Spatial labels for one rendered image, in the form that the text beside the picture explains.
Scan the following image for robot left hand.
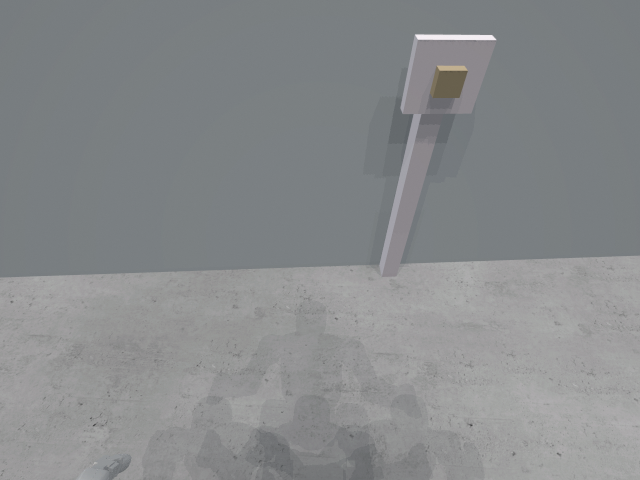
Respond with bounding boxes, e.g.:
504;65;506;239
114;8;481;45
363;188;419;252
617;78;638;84
76;454;131;480

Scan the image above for button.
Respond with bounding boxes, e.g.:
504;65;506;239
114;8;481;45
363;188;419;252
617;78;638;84
430;66;468;98

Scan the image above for panel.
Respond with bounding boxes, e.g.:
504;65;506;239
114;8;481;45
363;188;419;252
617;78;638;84
379;35;497;277

